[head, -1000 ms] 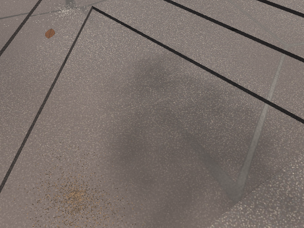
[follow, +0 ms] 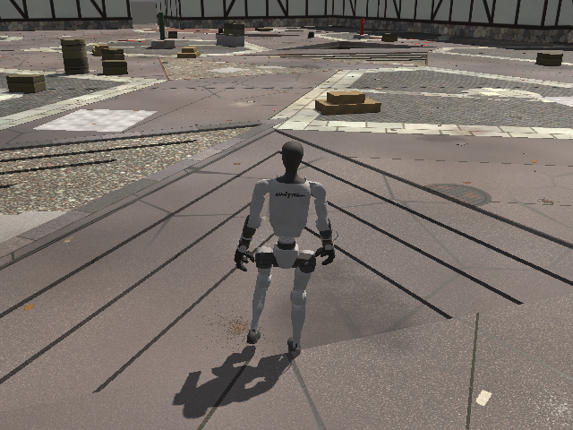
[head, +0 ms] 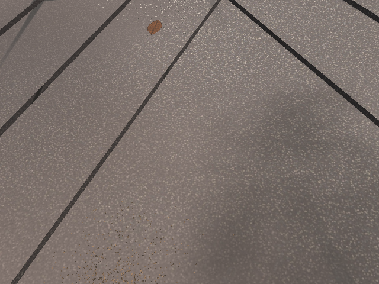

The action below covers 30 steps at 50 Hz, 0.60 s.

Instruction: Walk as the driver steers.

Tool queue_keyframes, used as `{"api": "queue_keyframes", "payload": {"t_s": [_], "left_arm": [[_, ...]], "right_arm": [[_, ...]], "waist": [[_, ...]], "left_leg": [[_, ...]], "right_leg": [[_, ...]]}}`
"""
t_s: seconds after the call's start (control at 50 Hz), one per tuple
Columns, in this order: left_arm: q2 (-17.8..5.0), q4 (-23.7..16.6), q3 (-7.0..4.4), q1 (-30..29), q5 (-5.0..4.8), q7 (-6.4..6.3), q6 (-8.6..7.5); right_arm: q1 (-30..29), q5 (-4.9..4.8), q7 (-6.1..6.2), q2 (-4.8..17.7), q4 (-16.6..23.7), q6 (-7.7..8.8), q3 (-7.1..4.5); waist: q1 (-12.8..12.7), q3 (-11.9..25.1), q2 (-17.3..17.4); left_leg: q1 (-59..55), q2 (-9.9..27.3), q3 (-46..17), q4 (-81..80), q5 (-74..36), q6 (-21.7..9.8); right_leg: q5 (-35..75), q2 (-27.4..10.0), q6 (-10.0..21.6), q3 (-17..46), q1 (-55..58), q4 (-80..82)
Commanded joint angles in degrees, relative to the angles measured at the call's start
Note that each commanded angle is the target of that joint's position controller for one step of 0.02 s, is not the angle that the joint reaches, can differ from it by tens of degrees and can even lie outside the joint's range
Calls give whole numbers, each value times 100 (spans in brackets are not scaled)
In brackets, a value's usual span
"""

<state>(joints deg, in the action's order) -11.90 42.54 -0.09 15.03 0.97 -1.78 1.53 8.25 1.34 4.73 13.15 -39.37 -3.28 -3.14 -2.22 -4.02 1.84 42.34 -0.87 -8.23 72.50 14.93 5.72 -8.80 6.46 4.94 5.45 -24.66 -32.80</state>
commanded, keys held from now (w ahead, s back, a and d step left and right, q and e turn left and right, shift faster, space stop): e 0.36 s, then w+e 0.44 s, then e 0.04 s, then q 0.16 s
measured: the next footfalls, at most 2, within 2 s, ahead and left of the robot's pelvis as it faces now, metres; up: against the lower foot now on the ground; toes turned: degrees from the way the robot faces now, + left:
left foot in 0.34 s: +0.16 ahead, +0.17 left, +0.00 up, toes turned -19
right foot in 0.90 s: +0.26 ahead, -0.18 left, +0.00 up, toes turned -33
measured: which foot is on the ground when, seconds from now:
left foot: up 0.00-0.32, down 0.34-0.90, up 0.92-1.00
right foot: down 0.00-0.34, up 0.36-0.88, down 0.90-1.00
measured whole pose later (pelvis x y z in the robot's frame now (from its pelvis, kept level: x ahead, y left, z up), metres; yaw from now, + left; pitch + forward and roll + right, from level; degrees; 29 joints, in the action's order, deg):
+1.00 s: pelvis +0.24 -0.05 +0.00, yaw -31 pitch +4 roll +0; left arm -14.4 34.8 -2.6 4.5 0.0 1.4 -1.6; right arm 20.4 -1.4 -0.6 17.5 -47.9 3.2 -3.2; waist 3.4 -2.4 1.0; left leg 20.2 3.5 -0.2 67.0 30.4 2.7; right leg -12.2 1.3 2.9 -1.9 -24.3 -32.6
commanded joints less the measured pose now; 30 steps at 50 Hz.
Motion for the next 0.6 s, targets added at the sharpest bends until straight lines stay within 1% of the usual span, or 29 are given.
{"api": "queue_keyframes", "payload": {"t_s": [0.02, 0.06, 0.08, 0.1, 0.16, 0.22, 0.24, 0.26, 0.28, 0.3, 0.32, 0.34, 0.36, 0.38, 0.4, 0.42, 0.44, 0.46, 0.48, 0.5, 0.54, 0.58, 0.6], "left_arm": [[-1266, -602, -404, -91, -86, -205, -27], [-1230, -639, -437, -11, -100, -243, 41], [-1237, -655, -461, -32, -123, -254, 74], [-1231, -663, -483, 2, -129, -265, 108], [-1240, -697, -548, 85, -119, -254, 182], [-1267, -798, -584, 38, -99, -220, 238], [-1275, -809, -599, 18, -124, -206, 237], [-1305, -847, -614, -11, -120, -190, 227], [-1298, -889, -620, -68, -131, -177, 222], [-1263, -943, -609, -189, -176, -167, 215], [-1113, -944, -571, -113, -228, -154, 189], [-780, -853, -495, 294, -185, -120, 184], [-701, -1048, -493, 497, -205, -117, 117], [-1305, -1134, -682, 197, -186, -109, -5], [-1562, -1057, -775, -1, -202, -118, -16], [-1503, -976, -789, -35, -180, -135, 34], [-1409, -908, -772, 37, -143, -128, 89], [-1274, -887, -738, 103, -132, -70, 93], [-1169, -896, -709, 89, -143, -19, 59], [-1081, -936, -682, -10, -165, 15, 12], [-1006, -981, -661, -214, -176, 63, -78], [-930, -1014, -638, -399, -174, 95, -158], [-928, -1001, -646, -412, -185, 128, -190]], "right_arm": [[-179, 30, 16, 368, 563, 120, -141], [-348, 0, -23, 352, 607, 159, -141], [-307, -32, -40, 394, 584, 185, -168], [-357, -47, -72, 402, 581, 224, -173], [-541, -64, -166, 432, 580, 327, -176], [-654, -115, -245, 474, 560, 432, -164], [-616, -130, -269, 487, 536, 475, -171], [-542, -149, -304, 542, 504, 521, -189], [-388, -172, -337, 590, 452, 557, -214], [-123, -181, -363, 634, 353, 590, -249], [78, -166, -362, 771, 264, 603, -317], [316, -80, -365, 1004, 237, 588, -370], [369, 88, -363, 1465, 301, 488, -435], [489, 139, -423, 1298, 256, 485, -447], [303, 92, -431, 1085, 296, 489, -379], [94, 10, -398, 950, 314, 465, -331], [4, -65, -352, 847, 330, 459, -279], [10, -66, -313, 826, 301, 472, -244], [85, -45, -290, 822, 271, 504, -232], [211, -44, -279, 850, 226, 540, -237], [481, -43, -267, 890, 123, 642, -241], [687, -43, -282, 963, 13, 722, -265], [764, -36, -302, 1012, -25, 763, -280]], "waist": [[43, 1196, -764], [-44, 1095, -828], [2, 1003, -914], [-24, 929, -974], [-87, 711, -1129], [-115, 598, -1233], [-79, 588, -1288], [-33, 591, -1304], [58, 632, -1318], [248, 666, -1281], [336, 718, -1105], [222, 1139, -246], [14, 1148, 1261], [242, 1061, 1171], [264, 800, 861], [212, 643, 814], [210, 568, 922], [177, 507, 908], [192, 483, 850], [252, 460, 783], [387, 380, 638], [477, 320, 538], [485, 280, 526]], "left_leg": [[337, -3, -166, -749, -339, 167], [336, -48, -197, -1248, -436, 165], [171, -26, -235, -1513, -479, 148], [37, -65, -208, -1753, -498, 130], [-396, -138, -152, -2360, -397, 59], [-1071, -280, -6, -2935, -106, -15], [-1416, -319, 47, -3147, 28, -67], [-1716, -345, 59, -3396, 95, -103], [-2009, -334, 86, -3808, 53, -162], [-2512, -264, 143, -4509, -377, -254], [-3209, 5, 157, -5165, -876, -379], [-4254, 946, -636, -5322, -1104, -744], [-4764, 2125, -1975, -5076, -2263, -1608], [-4456, 2414, -2493, -5373, -1160, -2058], [-4206, 2047, -2021, -5546, 178, -1861], [-4035, 1632, -1590, -5655, 954, -1542], [-3899, 1446, -1293, -5754, 1105, -1394], [-3684, 1365, -1051, -5863, 1052, -1369], [-3571, 1313, -847, -5978, 1001, -1364], [-3583, 1321, -725, -6067, 1008, -1382], [-3698, 1407, -582, -6212, 871, -1435], [-3931, 1512, -424, -6294, 587, -1470], [-3938, 1549, -316, -6337, 414, -1475]], "right_leg": [[-664, -1467, 455, 2367, 1436, 1262], [-766, -1420, 360, 2428, 1580, 1272], [-890, -1360, 332, 2430, 1471, 1290], [-1022, -1324, 307, 2452, 1413, 1336], [-1150, -1258, 428, 2529, 1244, 1400], [-977, -1181, 593, 2591, 974, 1371], [-783, -1147, 608, 2624, 818, 1354], [-498, -1133, 607, 2719, 768, 1282], [-194, -1121, 571, 2827, 802, 1198], [45, -1040, 468, 2861, 732, 1036], [-130, -838, 254, 2728, 452, 771], [-1612, -323, -84, 2026, -111, -345], [-3080, 526, -439, 1079, -1490, -1470], [-2899, 172, -678, 898, -2101, -2470], [-2234, -115, -736, 749, -2252, -2865], [-1694, -192, -779, 605, -2372, -2971], [-1282, -233, -841, 494, -2426, -3259], [-901, -324, -888, 353, -2347, -3517], [-640, -410, -908, 166, -2299, -3643], [-443, -501, -922, 74, -2375, -3625], [-87, -632, -930, 157, -2494, -3317], [162, -708, -918, 251, -2623, -2870], [329, -735, -918, 318, -2559, -2667]]}}
Over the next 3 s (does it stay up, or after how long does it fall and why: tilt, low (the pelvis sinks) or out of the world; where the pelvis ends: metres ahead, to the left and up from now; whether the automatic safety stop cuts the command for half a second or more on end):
stays up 0.41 -0.13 0.01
